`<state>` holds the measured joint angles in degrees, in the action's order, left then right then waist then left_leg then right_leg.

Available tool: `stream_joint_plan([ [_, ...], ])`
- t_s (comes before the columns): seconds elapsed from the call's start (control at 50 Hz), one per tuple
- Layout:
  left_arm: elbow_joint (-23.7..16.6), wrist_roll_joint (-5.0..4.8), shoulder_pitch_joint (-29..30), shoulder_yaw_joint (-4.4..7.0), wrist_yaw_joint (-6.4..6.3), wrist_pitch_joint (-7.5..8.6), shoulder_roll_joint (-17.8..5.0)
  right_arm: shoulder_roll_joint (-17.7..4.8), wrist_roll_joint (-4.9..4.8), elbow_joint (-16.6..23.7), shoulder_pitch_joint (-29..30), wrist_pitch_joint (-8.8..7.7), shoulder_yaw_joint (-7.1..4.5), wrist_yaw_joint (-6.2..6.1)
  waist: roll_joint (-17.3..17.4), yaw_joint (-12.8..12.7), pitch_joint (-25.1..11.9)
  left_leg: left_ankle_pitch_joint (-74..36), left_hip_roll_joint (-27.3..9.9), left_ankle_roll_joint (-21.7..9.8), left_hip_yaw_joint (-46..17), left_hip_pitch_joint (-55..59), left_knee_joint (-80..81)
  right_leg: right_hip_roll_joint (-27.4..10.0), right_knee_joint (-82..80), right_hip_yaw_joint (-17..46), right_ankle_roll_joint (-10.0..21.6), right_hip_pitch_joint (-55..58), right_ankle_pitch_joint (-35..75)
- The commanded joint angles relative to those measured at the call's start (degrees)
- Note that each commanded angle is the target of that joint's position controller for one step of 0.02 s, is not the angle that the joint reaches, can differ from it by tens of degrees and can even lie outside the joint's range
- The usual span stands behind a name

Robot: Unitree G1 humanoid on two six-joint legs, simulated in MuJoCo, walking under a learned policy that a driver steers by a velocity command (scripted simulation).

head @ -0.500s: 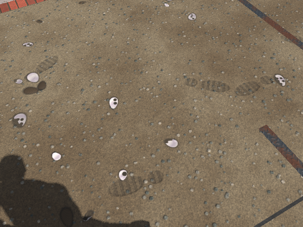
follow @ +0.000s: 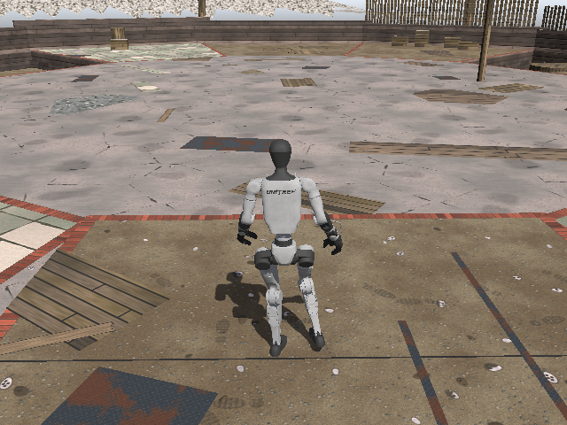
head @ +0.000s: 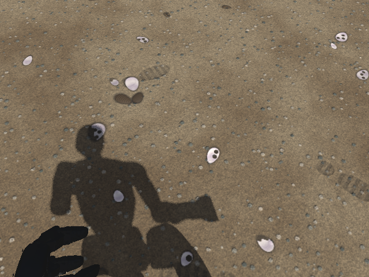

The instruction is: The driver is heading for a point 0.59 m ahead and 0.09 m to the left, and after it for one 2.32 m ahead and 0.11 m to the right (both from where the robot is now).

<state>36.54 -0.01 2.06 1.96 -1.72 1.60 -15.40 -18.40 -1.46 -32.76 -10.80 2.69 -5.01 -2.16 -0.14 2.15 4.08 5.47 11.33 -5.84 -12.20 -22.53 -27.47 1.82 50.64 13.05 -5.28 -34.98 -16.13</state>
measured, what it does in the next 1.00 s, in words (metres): steps on the spot, turning left: right foot, then left foot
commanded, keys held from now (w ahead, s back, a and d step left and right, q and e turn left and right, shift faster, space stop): q+shift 0.54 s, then shift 0.24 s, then w+shift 0.02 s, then shift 0.20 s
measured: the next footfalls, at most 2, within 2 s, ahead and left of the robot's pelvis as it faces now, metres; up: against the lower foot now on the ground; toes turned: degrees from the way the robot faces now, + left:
right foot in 0.16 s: +0.17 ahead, -0.16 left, +0.00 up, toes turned +20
left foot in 0.60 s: +0.01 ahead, +0.07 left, +0.00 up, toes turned +39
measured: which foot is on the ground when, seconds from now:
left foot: down 0.00-0.16, up 0.18-0.58, down 0.60-1.00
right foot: up 0.00-0.14, down 0.16-0.60, up 0.62-1.00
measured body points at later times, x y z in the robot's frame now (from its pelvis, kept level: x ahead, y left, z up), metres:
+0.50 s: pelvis +0.05 -0.07 +0.01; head +0.09 -0.04 +0.45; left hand +0.06 +0.25 -0.10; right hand +0.33 -0.23 -0.08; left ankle -0.01 +0.06 -0.68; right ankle +0.13 -0.17 -0.73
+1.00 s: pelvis +0.05 -0.01 +0.00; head +0.05 +0.01 +0.45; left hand -0.02 +0.29 -0.10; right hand +0.34 -0.09 -0.08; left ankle -0.02 +0.05 -0.73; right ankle +0.16 -0.11 -0.72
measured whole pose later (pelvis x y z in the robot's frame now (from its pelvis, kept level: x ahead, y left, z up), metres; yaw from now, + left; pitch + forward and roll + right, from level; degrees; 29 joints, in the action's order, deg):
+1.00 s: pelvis +0.05 -0.01 +0.00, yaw +43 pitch +2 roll +0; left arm 41.9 0.1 -8.6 3.3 -0.2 -0.4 -15.8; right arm -13.7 0.5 -36.8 -10.1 0.2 -1.3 -0.4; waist -1.4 0.0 -0.1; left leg 15.4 3.3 -3.1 -2.2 -14.4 -28.3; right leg -2.4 36.0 0.4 -2.4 -20.3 -15.5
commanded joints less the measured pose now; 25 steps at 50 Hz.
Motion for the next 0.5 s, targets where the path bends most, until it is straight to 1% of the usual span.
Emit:
stream_joint_plan([
  [0.02,-2.24,-0.22,-1.59,1.89,-0.21,0.17,-4.62,-8.34,0.14,5.49,1.35,0.39,-2.7,-0.76,7.25,-0.93,-12.06,-1.63,-12.22,-4.43,-16.42,8.37,5.46,3.07,-5.62,-3.55,0.09,5.17,3.52],
  [0.04,-2.38,-0.23,-0.94,2.07,-0.07,0.49,-4.85,-8.14,0.31,5.64,1.27,0.48,-2.7,-0.61,8.48,-0.45,-11.37,-0.26,-12.2,-4.28,-17.72,8.65,5.14,3.19,-7.88,-3.28,0.45,5.85,3.26],
  [0.08,-2.23,-0.3,-0.95,2.61,0.38,1.33,-5.77,-7.93,0.42,6.12,1.54,0.52,-2.69,-0.23,10.18,-0.06,-11.03,-1.06,-12.32,-3.88,-20.41,9.83,3.43,3.4,-13.42,-2.76,1.38,8.49,2.33],
  [0.12,-1.21,-0.43,-3.61,3.52,0.91,2.04,-7.18,-7.77,0.13,6.84,2.84,0.54,-2.63,0.07,11.35,-1.17,-11.06,-1.59,-11.57,-2.73,-22.81,9.53,1.1,2.84,-22.15,-2.94,2.59,14.39,4.11],
  [0.14,-0.21,-0.46,-6.14,4.06,1.03,2.24,-7.74,-7.26,-0.28,7.25,4.0,0.6,-2.37,0.22,10.41,-2.63,-11.07,2.21,-9.74,-1.3,-22.12,7.42,-1.64,1.17,-29.43,-3.81,3.56,19.91,10.14],
  [0.16,-0.23,0.02,-6.5,4.65,0.91,1.89,-9.85,-4.31,-0.16,6.85,0.61,0.73,-1.48,0.44,3.13,-0.85,-13.48,21.4,-5.84,1.06,-17.51,1.82,-10.23,-7.93,-31.65,2.16,7.29,28.6,13.16],
  [0.18,-1.47,1.4,-5.43,5.13,0.55,0.84,-13.38,-3.12,-0.19,7.33,-2.74,0.54,-1.02,0.69,-11.24,1.87,-13.09,33.75,1.74,4.23,-4.94,-8.77,-21.95,-19.63,-31.3,14.23,15.29,33.52,23.57],
  [0.2,-1.6,2.8,-6.45,5.2,0.55,0.82,-11.62,-8.83,0.37,7.93,-2.27,-0.43,-2.55,1.48,-15.46,1.18,-12.59,30.66,-2.61,7.02,-1.9,-14.43,-34.85,-25.32,-33.78,21.7,20.51,30.15,20.65],
  [0.22,-2.88,2.15,-4.28,4.5,0.13,0.75,-8.61,-12.05,0.08,6.44,-1.59,-0.52,-3.46,1.74,-11.04,0.68,-10.46,25.46,-6.15,8.5,0.03,-15.08,-39.82,-22.42,-33.5,16.07,19.7,28.04,15.05],
  [0.24,-3.44,1.38,-2.42,3.94,-0.45,0.21,-6.75,-11.77,-0.07,5.08,-1.95,0.02,-3.54,1.65,-7.55,0.68,-8.47,21.02,-7.52,9.25,1.48,-15.13,-42.52,-17.96,-32.96,9.18,17.06,25.86,9.9],
  [0.26,-3.91,0.76,-1.99,3.59,-1.06,-0.25,-6.58,-10.29,0.32,4.25,-3.01,0.65,-3.08,1.47,-5.62,0.44,-7.5,17.95,-8.28,9.93,3.27,-15.6,-46.97,-15.75,-32.72,5.09,15.8,24.62,9.5],
  [0.28,-3.85,0.59,-1.98,3.35,-1.53,-0.65,-6.85,-8.6,0.25,4.29,-3.76,0.95,-2.42,1.71,-4.99,0.27,-6.17,16.34,-9.24,10.4,5.38,-16.06,-48.82,-14.83,-33.21,1.77,15.79,23.31,11.47],
  [0.3,-3.55,0.93,-3.04,3.33,-1.83,-0.94,-7.33,-7.44,-0.03,4.85,-2.85,0.93,-1.88,1.82,-5.02,-0.42,-5.49,14.91,-10.43,10.58,7.75,-16.42,-47.74,-13.88,-33.89,-1.32,15.83,23.13,13.03],
  [0.32,-3.0,1.27,-4.65,3.48,-1.96,-1.18,-7.93,-6.46,-0.31,5.58,-1.1,0.77,-1.41,1.78,-6.04,-1.63,-5.48,13.95,-11.7,10.92,9.39,-17.5,-45.58,-13.76,-34.21,-3.39,16.26,24.87,14.27],
  [0.34,-2.53,1.54,-6.29,3.66,-2.0,-1.39,-8.42,-5.88,-0.47,6.18,0.54,0.62,-1.1,1.7,-6.89,-2.91,-6.05,13.66,-13.02,11.41,10.22,-18.54,-43.39,-14.44,-34.28,-4.51,16.93,27.36,15.34],
  [0.38,-1.84,1.62,-8.38,4.11,-1.83,-1.7,-9.41,-5.28,-0.33,6.96,2.43,0.46,-0.82,1.73,-7.8,-4.55,-7.6,14.27,-15.21,12.19,10.73,-18.69,-39.14,-16.46,-34.25,-6.01,18.13,31.09,16.66],
  [0.44,-1.29,1.26,-7.91,4.97,-1.11,-1.89,-11.16,-3.94,0.13,7.13,2.97,0.36,-0.3,2.13,-8.64,-4.7,-9.11,14.88,-17.0,11.6,12.18,-13.71,-31.33,-18.28,-33.97,-10.16,17.99,30.96,17.14],
  [0.46,-1.17,1.12,-7.38,5.22,-0.82,-1.89,-11.63,-3.79,0.18,6.9,2.69,0.41,-0.27,2.28,-8.94,-4.42,-9.34,14.72,-17.01,11.06,13.09,-11.02,-28.52,-18.59,-33.9,-11.81,17.56,29.83,16.9],
  [0.5,-0.81,0.65,-6.45,5.61,-0.14,-1.69,-12.15,-4.22,0.08,6.15,1.69,0.76,-0.59,2.53,-9.64,-3.69,-9.5,14.71,-16.37,9.72,15.15,-5.79,-22.94,-19.26,-33.24,-14.67,16.5,27.97,16.62],
])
